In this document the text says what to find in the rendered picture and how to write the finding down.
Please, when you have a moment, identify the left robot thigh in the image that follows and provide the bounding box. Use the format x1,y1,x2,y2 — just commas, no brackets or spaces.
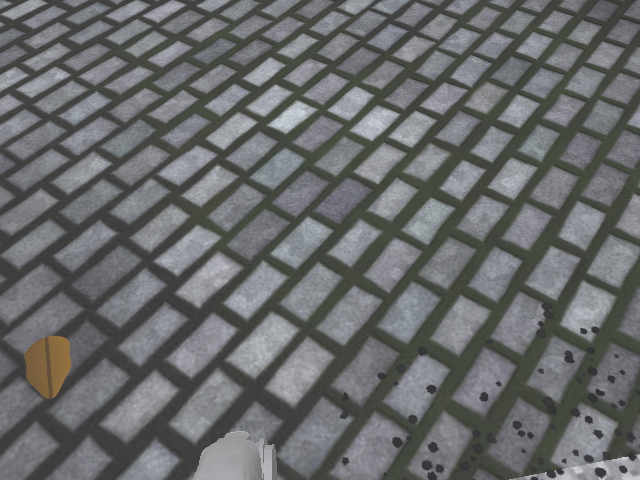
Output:
193,436,277,480

